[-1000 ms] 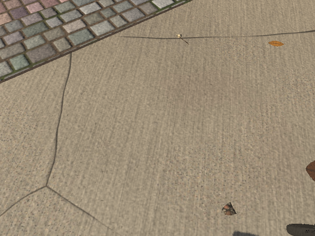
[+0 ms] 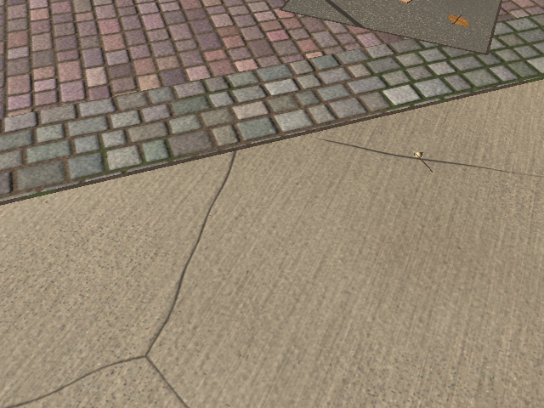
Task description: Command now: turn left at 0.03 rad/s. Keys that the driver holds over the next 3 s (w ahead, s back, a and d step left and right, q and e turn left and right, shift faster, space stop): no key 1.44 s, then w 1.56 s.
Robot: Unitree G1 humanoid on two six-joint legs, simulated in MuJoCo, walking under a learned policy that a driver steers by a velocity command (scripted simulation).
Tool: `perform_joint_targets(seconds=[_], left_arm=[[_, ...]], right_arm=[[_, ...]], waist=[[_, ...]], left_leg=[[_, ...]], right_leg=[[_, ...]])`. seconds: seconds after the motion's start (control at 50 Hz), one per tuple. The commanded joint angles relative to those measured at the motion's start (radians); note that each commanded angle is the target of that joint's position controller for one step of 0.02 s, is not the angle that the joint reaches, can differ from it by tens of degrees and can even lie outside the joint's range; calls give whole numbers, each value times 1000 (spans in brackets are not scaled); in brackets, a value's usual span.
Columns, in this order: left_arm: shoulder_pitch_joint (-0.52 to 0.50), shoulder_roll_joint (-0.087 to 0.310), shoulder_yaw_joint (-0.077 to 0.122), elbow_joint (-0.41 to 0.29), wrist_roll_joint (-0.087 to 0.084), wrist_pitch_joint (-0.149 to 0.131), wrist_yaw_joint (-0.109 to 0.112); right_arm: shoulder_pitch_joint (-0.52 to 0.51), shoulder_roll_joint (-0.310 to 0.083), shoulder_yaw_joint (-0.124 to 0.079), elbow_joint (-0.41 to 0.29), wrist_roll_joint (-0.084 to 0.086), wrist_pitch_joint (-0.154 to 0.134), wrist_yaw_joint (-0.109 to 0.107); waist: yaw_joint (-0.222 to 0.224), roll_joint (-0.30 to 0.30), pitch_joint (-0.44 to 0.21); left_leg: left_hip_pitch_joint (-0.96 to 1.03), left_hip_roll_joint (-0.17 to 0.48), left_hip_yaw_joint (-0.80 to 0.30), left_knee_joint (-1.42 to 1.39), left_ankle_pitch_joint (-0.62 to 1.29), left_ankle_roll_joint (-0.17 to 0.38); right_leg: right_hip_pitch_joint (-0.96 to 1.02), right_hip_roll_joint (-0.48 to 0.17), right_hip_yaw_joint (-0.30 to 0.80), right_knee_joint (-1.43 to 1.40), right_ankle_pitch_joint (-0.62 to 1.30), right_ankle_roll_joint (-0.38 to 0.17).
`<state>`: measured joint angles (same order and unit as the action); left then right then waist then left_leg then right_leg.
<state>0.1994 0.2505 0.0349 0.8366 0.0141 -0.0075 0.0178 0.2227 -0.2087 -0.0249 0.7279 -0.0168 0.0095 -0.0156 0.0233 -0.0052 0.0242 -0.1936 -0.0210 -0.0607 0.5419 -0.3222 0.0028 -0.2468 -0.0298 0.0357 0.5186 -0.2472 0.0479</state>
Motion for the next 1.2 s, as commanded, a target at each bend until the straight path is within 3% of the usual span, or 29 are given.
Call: perform_joint_targets(seconds=[0.02, 0.6, 0.88, 1.2], left_arm=[[-10, 96, 24, -31, -3, -11, 8], [44, 70, 24, 196, -14, 11, 36], [75, 46, 12, 244, -16, 13, 36], [113, 25, -2, 262, -17, 12, 35]], right_arm=[[-6, -118, -30, -47, 2, -18, -5], [82, -95, -18, 207, 15, -24, -21], [118, -78, -4, 289, 17, -22, -23], [155, -58, 7, 336, 19, -19, -24]], waist=[[-4, 31, -6], [-8, 8, 19], [-13, 7, 35], [-17, 5, 46]], left_leg=[[-79, 67, -76, -141, 117, 32], [-48, 25, -9, -149, 178, 13], [-54, 19, 4, -156, 158, 9], [-62, 16, 15, -153, 143, 4]], right_leg=[[53, -11, 9, -50, 113, -5], [73, 1, -5, -78, 143, -18], [62, 9, -12, -84, 128, -22], [48, 15, -14, -84, 116, -29]])
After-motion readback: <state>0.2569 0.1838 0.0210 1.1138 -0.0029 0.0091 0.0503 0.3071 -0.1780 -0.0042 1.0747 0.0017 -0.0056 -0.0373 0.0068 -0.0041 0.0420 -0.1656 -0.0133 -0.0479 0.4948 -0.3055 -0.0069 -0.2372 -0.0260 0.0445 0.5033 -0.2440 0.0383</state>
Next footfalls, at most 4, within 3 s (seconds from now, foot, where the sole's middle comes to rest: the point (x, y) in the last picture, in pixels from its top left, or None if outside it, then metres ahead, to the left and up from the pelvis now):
2.14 left None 0.44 0.10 -0.77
2.68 right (339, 326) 0.75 -0.14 -0.77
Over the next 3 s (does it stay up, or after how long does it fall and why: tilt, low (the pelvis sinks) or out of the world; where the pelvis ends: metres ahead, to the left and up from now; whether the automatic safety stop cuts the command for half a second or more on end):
stays up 0.74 -0.06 0.02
